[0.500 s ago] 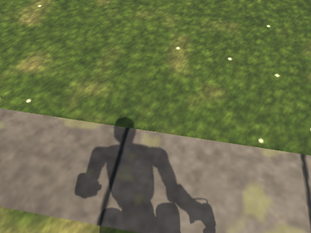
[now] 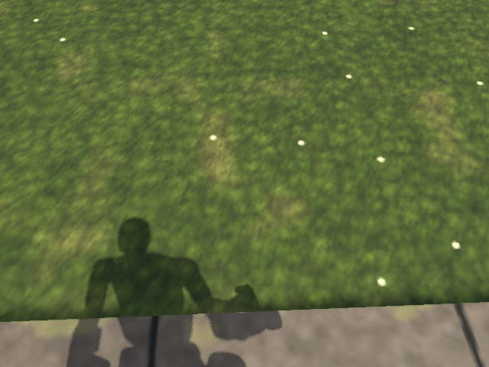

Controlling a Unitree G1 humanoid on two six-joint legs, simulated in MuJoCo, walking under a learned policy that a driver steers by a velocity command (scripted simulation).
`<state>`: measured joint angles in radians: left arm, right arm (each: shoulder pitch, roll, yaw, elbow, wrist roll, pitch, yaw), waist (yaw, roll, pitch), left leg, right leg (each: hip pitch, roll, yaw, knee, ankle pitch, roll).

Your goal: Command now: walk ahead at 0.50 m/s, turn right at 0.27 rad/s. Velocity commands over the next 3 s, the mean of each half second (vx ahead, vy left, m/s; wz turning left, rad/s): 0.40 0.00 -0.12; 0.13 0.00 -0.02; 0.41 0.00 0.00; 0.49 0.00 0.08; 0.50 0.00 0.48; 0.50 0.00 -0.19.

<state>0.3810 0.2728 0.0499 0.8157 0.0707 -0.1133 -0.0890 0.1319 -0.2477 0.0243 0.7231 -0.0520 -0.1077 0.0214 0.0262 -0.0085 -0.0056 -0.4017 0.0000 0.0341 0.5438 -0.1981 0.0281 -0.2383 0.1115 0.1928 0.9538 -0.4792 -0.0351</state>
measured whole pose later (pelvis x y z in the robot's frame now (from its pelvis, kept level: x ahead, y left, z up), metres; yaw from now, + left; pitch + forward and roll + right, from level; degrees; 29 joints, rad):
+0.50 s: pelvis +0.24 -0.02 +0.01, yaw -3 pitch +3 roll +1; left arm 0.09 0.27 0.04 0.77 0.02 -0.10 -0.02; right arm 0.33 -0.25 -0.02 0.88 -0.06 -0.09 0.05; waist -0.05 -0.02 0.00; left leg -0.27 0.02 0.01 0.97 -0.58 -0.03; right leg -0.41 0.00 -0.03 0.41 -0.05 -0.06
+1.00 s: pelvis +0.35 -0.01 +0.01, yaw -3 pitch +0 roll -1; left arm 0.21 0.27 0.08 0.82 0.03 -0.09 -0.02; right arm 0.25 -0.26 -0.05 0.88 -0.03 -0.10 0.01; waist -0.02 0.00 0.01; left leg -0.16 0.06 0.05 0.50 -0.34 0.03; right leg -0.23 0.02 -0.04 0.51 -0.29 -0.11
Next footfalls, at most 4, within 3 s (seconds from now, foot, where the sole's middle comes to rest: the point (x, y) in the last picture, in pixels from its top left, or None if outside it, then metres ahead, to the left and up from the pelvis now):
0.38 right None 0.38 -0.12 -0.77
0.66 left None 0.35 0.12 -0.77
1.36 left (227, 339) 0.56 0.09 -0.77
1.80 right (311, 272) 0.87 -0.17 -0.94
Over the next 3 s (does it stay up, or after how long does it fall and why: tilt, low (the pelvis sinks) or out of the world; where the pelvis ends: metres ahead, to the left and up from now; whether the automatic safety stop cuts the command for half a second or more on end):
stays up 1.40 0.06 -0.17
